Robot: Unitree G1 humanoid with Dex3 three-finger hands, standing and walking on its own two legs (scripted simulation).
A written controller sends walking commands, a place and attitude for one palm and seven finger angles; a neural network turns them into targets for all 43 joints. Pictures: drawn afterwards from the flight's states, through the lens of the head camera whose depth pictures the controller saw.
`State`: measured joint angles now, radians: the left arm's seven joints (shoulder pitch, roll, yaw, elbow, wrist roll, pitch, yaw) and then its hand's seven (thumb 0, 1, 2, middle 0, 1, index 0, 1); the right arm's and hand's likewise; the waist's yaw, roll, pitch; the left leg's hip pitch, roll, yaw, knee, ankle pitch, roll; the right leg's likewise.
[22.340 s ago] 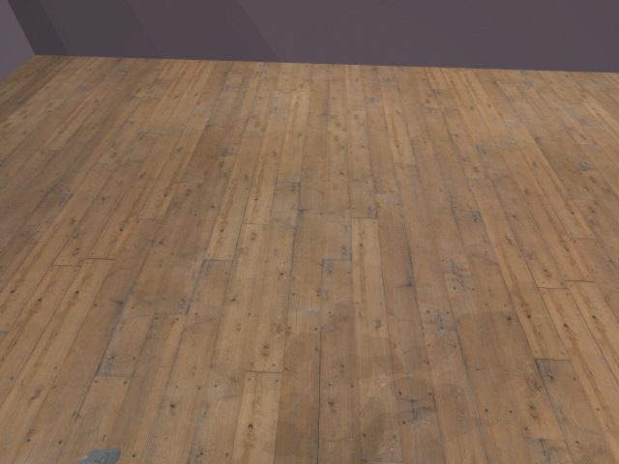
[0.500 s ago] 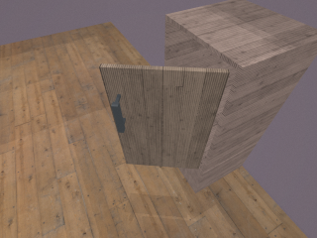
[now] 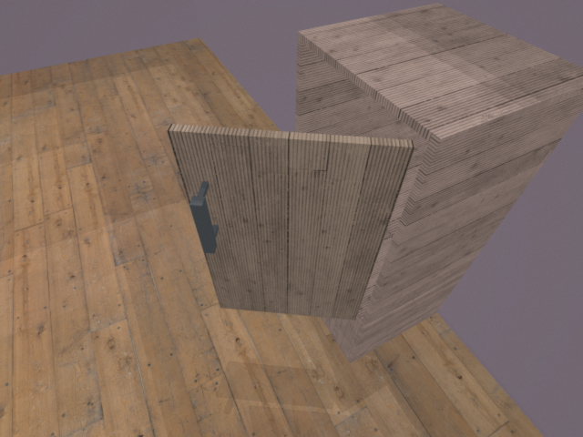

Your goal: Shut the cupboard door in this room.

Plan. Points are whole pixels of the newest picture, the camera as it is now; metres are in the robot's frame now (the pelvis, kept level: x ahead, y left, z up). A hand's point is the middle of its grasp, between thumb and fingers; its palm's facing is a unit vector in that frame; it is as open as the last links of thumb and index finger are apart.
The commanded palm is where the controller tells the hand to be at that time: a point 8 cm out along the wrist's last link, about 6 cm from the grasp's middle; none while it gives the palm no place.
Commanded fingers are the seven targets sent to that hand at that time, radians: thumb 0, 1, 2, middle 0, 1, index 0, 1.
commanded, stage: raise the hand and make a fist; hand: left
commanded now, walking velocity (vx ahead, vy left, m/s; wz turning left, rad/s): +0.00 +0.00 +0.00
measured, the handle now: (207, 218) +0.48 +0.19 -0.02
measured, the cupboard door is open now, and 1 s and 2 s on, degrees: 56 56 56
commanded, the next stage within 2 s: none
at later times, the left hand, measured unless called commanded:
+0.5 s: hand out of the picture +0.13 +0.16 -0.07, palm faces -0.04 -1.00 +0.02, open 6.3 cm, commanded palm +0.12 +0.22 -0.06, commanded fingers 0.00 0.90 0.90 -0.57 -0.70 -0.57 -0.70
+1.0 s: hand (156, 419) +0.15 +0.19 -0.04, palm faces -0.01 -1.00 -0.03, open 3.9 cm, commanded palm +0.13 +0.24 -0.04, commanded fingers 0.00 0.90 0.90 -1.02 -1.20 -1.02 -1.20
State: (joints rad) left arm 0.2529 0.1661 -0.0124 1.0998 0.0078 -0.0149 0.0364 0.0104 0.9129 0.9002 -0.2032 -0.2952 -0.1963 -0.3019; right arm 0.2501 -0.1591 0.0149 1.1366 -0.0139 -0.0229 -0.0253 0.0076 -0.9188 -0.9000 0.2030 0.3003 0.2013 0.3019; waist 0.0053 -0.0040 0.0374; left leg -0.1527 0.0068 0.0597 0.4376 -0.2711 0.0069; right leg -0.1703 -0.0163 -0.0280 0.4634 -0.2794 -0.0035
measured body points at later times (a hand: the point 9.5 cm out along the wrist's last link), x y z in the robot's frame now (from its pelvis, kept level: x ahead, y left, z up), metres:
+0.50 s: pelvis -0.05 -0.02 -0.10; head +0.00 -0.01 +0.35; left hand +0.13 +0.21 -0.07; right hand +0.20 -0.27 -0.13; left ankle -0.02 +0.11 -0.74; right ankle -0.02 -0.11 -0.74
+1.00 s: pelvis -0.05 +0.01 -0.10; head +0.01 +0.01 +0.35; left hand +0.15 +0.24 -0.04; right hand +0.11 -0.23 -0.18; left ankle -0.02 +0.11 -0.74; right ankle -0.02 -0.11 -0.74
